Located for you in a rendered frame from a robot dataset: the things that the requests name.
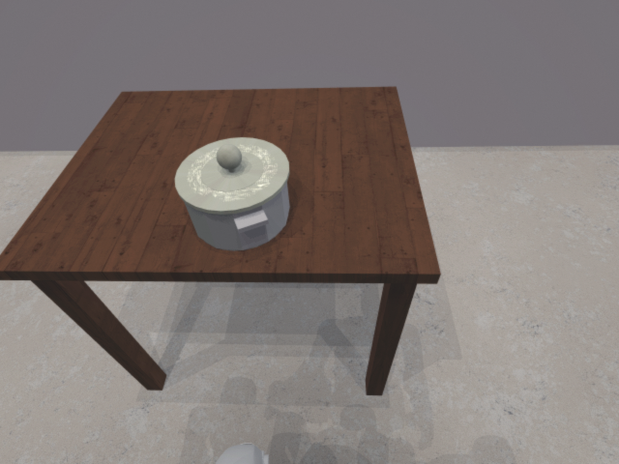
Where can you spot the robot left thigh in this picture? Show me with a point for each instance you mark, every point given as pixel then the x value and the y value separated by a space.
pixel 243 454

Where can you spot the lid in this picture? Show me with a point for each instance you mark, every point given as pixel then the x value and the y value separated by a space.
pixel 207 187

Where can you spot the pot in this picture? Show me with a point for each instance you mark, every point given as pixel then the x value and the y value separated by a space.
pixel 244 230

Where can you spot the knob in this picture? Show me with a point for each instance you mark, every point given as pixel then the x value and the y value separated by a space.
pixel 229 156

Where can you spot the table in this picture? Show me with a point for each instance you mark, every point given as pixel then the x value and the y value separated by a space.
pixel 357 214

